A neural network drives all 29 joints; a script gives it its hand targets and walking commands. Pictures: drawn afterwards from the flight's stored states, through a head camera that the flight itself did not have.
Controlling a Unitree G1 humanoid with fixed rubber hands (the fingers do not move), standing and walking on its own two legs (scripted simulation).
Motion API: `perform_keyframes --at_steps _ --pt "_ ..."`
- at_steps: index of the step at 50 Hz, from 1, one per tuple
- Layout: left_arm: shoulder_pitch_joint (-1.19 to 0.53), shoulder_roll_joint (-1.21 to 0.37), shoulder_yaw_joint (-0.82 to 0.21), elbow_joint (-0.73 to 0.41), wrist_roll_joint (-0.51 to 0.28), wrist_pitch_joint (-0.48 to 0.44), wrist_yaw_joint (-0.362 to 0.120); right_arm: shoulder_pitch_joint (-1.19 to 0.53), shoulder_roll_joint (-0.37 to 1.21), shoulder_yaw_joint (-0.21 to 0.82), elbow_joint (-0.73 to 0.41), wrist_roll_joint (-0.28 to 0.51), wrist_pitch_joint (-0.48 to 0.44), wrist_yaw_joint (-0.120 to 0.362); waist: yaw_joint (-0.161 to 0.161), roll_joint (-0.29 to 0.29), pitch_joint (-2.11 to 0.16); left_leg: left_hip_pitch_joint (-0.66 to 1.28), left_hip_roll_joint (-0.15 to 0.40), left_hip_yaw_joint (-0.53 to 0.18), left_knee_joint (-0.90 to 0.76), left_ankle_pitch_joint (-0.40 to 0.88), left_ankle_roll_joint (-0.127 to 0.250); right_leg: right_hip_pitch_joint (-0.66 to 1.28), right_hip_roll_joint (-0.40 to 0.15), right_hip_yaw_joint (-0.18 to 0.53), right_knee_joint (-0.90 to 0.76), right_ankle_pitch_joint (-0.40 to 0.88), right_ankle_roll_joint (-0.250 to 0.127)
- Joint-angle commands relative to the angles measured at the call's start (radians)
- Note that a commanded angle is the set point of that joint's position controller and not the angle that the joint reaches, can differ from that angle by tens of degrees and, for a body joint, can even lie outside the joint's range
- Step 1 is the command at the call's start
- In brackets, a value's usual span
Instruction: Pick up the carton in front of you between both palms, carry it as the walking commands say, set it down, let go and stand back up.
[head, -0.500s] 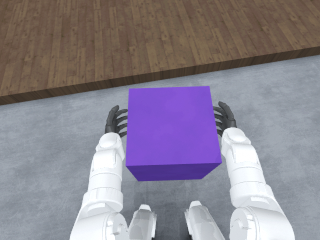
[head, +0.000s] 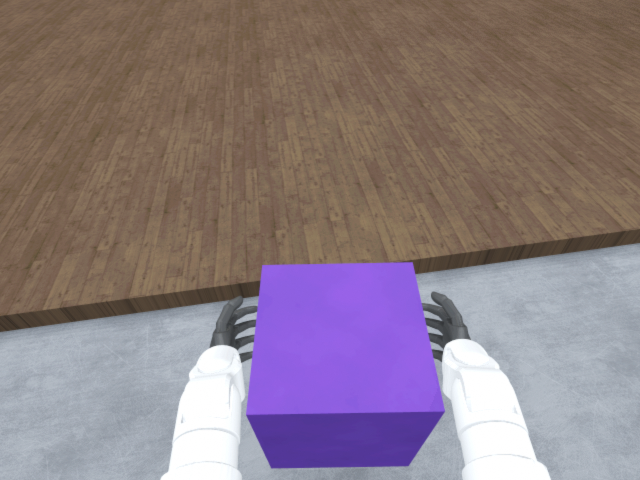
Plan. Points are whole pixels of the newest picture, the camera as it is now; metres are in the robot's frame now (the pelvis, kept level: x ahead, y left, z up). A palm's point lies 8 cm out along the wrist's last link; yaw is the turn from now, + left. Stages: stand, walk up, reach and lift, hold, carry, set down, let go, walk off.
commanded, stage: reach and lift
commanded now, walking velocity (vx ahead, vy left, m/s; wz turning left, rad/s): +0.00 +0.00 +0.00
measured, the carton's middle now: (338, 370) +0.30 +0.00 -0.06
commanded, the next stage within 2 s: hold in 1.06 s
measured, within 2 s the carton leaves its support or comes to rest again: neither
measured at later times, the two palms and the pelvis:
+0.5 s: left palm (222, 352) +0.29 +0.15 +0.03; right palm (460, 346) +0.28 -0.15 +0.03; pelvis -0.01 +0.00 +0.00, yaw +0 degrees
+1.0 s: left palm (220, 345) +0.29 +0.15 +0.04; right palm (461, 339) +0.29 -0.15 +0.04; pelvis +0.00 +0.00 +0.01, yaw +0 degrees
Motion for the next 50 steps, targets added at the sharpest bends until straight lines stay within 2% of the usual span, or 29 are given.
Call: perform_keyframes --at_steps 1,7,9,17,38,50 --pt "-0.418 -0.986 -0.574 0.017 -0.182 0.047 -0.260 -0.457 0.960 0.579 -0.027 0.198 0.026 0.255 -0.006 -0.003 -0.191 0.148 -0.051 0.076 -0.115 0.255 -0.002 0.209 0.058 -0.073 -0.100 0.240 -0.002" --pt "-0.475 -0.962 -0.486 0.051 -0.147 0.088 -0.277 -0.507 0.942 0.486 0.020 0.160 0.068 0.275 0.003 0.001 -0.045 0.122 -0.043 0.088 -0.151 0.079 0.008 0.191 0.053 -0.085 -0.136 0.066 -0.013" --pt "-0.524 -0.977 -0.491 0.046 -0.153 0.083 -0.283 -0.558 0.956 0.493 0.012 0.164 0.063 0.281 0.003 0.004 -0.062 0.127 -0.041 0.088 -0.145 0.059 0.010 0.195 0.051 -0.086 -0.130 0.048 -0.016" --pt "-0.590 -0.990 -0.513 0.027 -0.160 0.081 -0.288 -0.626 0.976 0.519 -0.006 0.174 0.061 0.283 0.004 -0.003 -0.138 0.165 -0.045 0.093 -0.134 0.082 0.008 0.226 0.050 -0.086 -0.121 0.071 -0.010" --pt "-0.465 -0.954 -0.550 -0.084 -0.185 0.126 -0.278 -0.493 0.952 0.554 -0.112 0.198 0.110 0.271 0.002 -0.006 -0.149 0.254 -0.057 0.089 -0.172 0.268 -0.003 0.313 0.057 -0.081 -0.158 0.265 0.003" --pt "-0.446 -0.949 -0.567 -0.132 -0.199 0.155 -0.273 -0.475 0.936 0.566 -0.159 0.209 0.136 0.272 0.002 -0.001 -0.124 0.277 -0.057 0.084 -0.186 0.283 -0.006 0.324 0.062 -0.080 -0.171 0.269 0.002"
